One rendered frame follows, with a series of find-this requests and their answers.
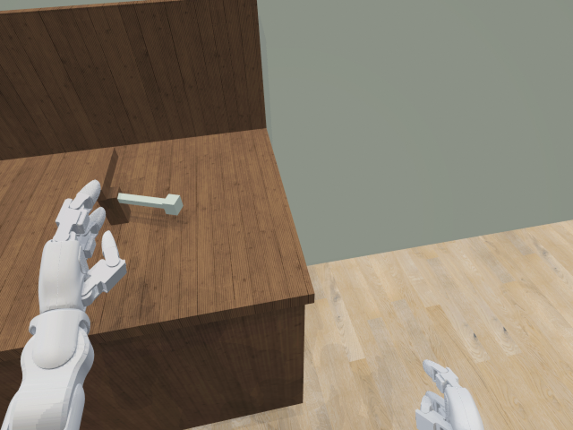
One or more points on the right robot hand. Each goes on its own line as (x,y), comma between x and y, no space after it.
(457,411)

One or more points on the robot left forearm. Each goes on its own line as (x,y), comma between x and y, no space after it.
(54,363)

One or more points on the left robot hand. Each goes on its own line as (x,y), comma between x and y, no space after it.
(63,265)

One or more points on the counter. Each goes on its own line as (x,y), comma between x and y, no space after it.
(151,98)

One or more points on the tap lever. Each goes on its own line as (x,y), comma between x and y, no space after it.
(172,204)

